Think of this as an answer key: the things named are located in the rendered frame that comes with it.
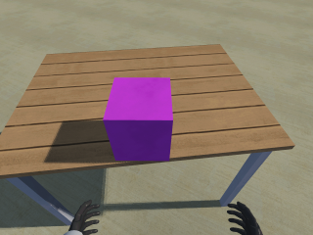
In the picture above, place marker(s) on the table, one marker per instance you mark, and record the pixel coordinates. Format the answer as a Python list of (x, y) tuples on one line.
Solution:
[(58, 124)]

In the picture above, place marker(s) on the robot left hand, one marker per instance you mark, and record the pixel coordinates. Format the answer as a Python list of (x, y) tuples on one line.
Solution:
[(79, 224)]

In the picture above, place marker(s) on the robot right hand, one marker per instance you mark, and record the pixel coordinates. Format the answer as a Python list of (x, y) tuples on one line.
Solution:
[(247, 222)]

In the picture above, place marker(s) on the carton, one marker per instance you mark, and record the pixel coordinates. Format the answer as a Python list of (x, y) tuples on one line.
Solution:
[(139, 119)]

